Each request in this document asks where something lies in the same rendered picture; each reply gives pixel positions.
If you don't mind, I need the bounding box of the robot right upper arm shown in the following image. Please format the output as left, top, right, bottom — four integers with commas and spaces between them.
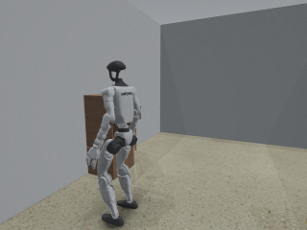
130, 86, 141, 116

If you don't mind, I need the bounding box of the left robot thigh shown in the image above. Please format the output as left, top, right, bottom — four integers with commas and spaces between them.
97, 137, 122, 185

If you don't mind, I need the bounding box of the robot torso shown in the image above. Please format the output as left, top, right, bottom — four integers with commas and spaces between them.
112, 83, 134, 148

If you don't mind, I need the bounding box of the robot left upper arm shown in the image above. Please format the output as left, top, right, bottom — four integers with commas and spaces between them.
101, 86, 115, 124

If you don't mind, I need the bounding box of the cupboard door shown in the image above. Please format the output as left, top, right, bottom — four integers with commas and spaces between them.
134, 128, 137, 150

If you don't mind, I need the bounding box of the left robot hand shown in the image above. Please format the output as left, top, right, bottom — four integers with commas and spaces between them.
85, 147, 101, 170

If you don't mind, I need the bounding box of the left robot forearm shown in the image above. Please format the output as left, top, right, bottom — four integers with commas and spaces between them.
93, 113, 111, 149

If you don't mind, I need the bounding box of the right robot forearm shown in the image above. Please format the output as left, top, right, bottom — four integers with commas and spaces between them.
129, 113, 141, 132

